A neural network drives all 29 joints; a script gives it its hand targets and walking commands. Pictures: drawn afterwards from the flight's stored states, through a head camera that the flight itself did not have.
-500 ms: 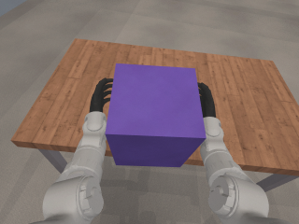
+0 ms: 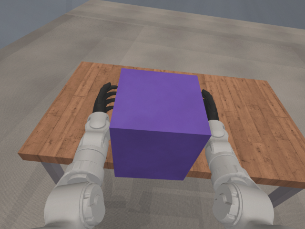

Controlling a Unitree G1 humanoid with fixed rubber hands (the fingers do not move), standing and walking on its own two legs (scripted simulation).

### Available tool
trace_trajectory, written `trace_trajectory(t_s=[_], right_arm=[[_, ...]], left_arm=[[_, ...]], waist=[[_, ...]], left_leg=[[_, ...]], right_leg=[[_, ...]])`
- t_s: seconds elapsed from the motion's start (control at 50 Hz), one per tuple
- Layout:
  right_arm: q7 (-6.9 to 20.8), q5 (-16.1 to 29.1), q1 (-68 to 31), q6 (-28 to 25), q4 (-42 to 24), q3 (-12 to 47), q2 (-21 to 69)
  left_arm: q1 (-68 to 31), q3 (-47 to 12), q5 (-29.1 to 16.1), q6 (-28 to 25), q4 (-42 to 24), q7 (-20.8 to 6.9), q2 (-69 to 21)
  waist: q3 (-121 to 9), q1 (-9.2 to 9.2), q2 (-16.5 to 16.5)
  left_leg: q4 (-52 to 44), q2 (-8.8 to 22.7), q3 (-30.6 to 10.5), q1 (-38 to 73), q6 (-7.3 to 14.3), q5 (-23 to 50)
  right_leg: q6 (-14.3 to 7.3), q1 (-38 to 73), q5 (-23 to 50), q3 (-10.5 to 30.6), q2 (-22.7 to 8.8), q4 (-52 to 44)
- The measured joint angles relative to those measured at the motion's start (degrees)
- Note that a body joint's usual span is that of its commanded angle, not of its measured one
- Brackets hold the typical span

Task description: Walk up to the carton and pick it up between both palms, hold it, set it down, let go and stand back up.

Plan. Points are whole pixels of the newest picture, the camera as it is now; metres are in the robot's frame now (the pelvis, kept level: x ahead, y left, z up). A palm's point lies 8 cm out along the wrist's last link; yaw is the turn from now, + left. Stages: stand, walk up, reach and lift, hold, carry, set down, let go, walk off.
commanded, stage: reach and lift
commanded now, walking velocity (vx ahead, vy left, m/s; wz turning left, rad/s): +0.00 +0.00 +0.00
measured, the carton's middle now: (154, 128) +0.40 +0.00 +0.07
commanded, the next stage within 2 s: hold in 2.00 s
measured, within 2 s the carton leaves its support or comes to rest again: neither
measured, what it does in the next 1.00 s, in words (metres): stands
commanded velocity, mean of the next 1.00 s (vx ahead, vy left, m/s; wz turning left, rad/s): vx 0.00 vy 0.00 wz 0.00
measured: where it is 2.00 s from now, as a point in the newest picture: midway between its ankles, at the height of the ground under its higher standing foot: outside the picture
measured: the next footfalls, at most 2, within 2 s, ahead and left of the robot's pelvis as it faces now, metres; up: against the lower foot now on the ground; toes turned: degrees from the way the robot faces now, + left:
none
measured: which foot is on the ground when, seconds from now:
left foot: down 0.00-1.00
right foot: down 0.00-1.00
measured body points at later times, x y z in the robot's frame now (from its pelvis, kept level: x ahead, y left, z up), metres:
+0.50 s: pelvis -0.02 +0.00 +0.00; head -0.06 +0.04 +0.45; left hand +0.39 +0.16 +0.16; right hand +0.39 -0.14 +0.16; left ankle +0.05 +0.12 -0.74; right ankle -0.01 -0.09 -0.74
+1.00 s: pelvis -0.01 +0.00 +0.00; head -0.07 +0.04 +0.45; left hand +0.39 +0.18 +0.20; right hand +0.39 -0.12 +0.20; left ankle +0.05 +0.12 -0.74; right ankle -0.01 -0.09 -0.74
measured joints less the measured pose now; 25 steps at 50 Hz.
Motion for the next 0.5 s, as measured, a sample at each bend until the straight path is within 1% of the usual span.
trace_trajectory(t_s=[0.12,0.2,0.34,0.5], right_arm=[[-0.28,3.14,-0.01,2.9,-1.88,2.16,0.0],[-0.46,4.29,0.01,4.96,-2.76,3.32,0.0],[-0.41,4.84,-0.01,9.17,-2.91,4.02,0.18],[-0.03,4.86,-1.3,11.2,-4.36,4.03,0.42]], left_arm=[[0.0,-0.35,0.21,4.48,-3.84,-0.91,0.0],[0.01,-0.35,1.1,7.68,-6.07,-1.74,0.0],[0.0,-0.21,2.07,13.87,-8.2,-2.67,0.0],[-0.06,-1.7,-0.23,16.99,-11.28,-2.02,0.72]], waist=[[0.66,0.0,0.0],[1.67,0.0,-0.21],[3.98,0.0,-1.44],[4.36,0.0,-1.69]], left_leg=[[-0.13,0.0,0.0,2.7,0.0,0.04],[-0.25,0.0,0.0,5.16,0.0,0.04],[-0.56,0.0,0.0,8.41,0.02,0.45],[-0.58,0.0,0.0,8.27,0.07,1.01]], right_leg=[[0.0,2.64,-0.04,0.0,0.0,-0.02],[0.0,5.13,-0.02,0.0,0.0,-0.17],[0.0,8.25,0.15,0.0,0.0,-0.2],[0.0,8.09,0.71,0.0,0.0,-0.2]])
